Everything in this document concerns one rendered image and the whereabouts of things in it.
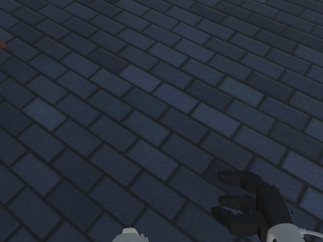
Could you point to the robot left shin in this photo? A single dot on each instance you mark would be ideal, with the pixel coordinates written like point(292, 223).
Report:
point(130, 230)

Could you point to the right robot forearm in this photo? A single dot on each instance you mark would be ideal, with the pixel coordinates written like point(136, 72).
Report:
point(285, 232)

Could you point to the right robot hand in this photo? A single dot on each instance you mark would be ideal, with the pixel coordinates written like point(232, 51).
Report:
point(260, 214)

